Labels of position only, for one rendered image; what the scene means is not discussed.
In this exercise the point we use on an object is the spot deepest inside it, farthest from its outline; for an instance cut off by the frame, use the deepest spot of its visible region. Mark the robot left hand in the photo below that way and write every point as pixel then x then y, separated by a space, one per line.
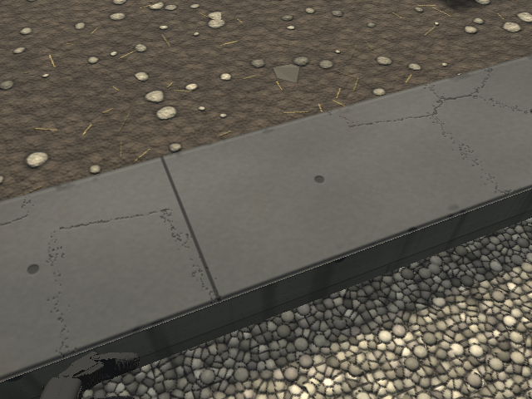
pixel 88 371

